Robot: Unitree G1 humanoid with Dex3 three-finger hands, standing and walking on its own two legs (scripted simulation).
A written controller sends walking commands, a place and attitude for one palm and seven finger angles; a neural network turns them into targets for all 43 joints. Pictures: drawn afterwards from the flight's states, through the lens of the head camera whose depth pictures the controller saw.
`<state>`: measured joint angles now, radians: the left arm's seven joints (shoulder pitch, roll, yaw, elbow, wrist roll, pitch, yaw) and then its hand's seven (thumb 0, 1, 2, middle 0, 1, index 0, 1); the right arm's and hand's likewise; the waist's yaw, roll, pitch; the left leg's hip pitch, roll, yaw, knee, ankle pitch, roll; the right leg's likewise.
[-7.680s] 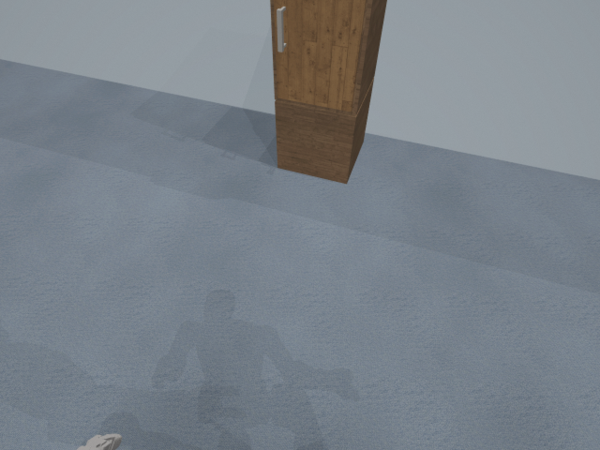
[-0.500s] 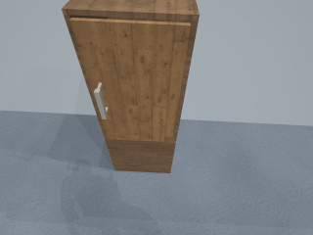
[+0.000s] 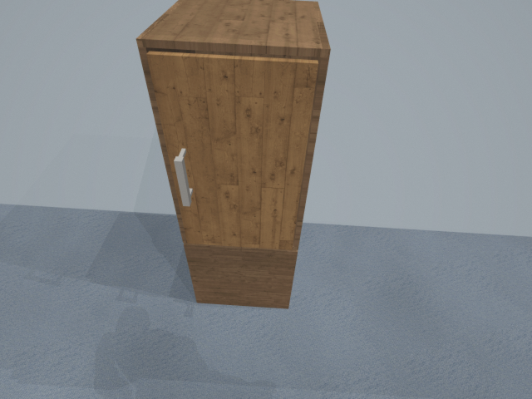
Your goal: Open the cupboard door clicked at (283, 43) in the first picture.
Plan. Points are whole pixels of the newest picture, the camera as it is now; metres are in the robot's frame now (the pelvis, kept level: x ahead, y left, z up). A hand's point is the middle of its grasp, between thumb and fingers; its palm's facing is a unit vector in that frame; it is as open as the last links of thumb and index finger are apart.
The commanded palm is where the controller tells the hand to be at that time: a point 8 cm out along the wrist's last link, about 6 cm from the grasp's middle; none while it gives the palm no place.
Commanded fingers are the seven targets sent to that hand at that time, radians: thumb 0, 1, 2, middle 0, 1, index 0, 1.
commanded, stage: shuffle to correct the standing spot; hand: left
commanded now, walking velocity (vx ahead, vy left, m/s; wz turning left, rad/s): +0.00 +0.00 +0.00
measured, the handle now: (185, 177) +0.63 +0.24 -0.05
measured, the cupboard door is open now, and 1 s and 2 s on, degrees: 0 0 0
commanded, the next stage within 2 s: come to a stop and stand still in 0.80 s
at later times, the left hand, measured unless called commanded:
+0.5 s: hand out of the picture -0.04 +0.16 -0.18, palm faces +0.07 -0.99 -0.15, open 7.4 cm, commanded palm none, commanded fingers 0.00 0.90 0.90 -0.20 -0.30 -0.20 -0.30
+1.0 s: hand out of the picture +0.13 +0.25 -0.17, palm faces +0.01 -0.98 -0.19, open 7.4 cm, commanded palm none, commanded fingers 0.00 0.90 0.90 -0.20 -0.30 -0.20 -0.30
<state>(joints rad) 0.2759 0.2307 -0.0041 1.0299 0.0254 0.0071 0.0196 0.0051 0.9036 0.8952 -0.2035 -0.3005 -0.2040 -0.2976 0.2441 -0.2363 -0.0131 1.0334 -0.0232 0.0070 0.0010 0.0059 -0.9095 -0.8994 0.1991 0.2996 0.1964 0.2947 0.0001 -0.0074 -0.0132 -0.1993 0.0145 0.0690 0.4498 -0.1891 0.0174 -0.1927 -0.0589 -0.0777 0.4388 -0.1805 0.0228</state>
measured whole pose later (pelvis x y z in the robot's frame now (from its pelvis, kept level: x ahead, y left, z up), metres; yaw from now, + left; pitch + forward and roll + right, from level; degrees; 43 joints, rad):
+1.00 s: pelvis +0.11 +0.07 +0.00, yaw -2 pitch +0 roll +1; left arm 0.29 0.16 0.06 1.04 0.03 0.00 0.01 0.01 0.91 0.90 -0.20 -0.30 -0.20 -0.30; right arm 0.31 -0.13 -0.03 1.06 -0.03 -0.05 -0.02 0.01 -0.92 -0.90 0.20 0.30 0.19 0.29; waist -0.01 -0.02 0.03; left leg -0.21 0.03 0.17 0.43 -0.22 0.03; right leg -0.42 -0.09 -0.09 0.87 -0.34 0.01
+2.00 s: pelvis +0.06 +0.05 +0.00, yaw -3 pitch -3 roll +0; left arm 0.31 0.11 0.00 1.12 0.02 0.02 0.03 0.01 0.91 0.90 -0.20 -0.30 -0.20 -0.30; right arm 0.33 -0.14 -0.03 1.17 -0.02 0.04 -0.02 0.01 -0.91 -0.90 0.20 0.30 0.20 0.29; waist -0.04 0.02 0.02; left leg -0.25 0.06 0.11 0.44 -0.14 0.00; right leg -0.12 -0.02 -0.06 0.44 -0.28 0.01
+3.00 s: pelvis +0.09 +0.07 +0.00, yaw -2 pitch +0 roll +0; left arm 0.33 0.17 0.02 0.90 -0.01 0.05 0.04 0.01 0.90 0.89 -0.20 -0.30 -0.20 -0.30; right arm 0.25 -0.18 0.00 1.03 0.00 -0.02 -0.01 0.01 -0.93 -0.90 0.20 0.30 0.20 0.29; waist -0.01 -0.01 0.03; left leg -0.28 0.01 0.09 0.52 -0.24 0.04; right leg -0.14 -0.06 -0.04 0.49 -0.34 0.04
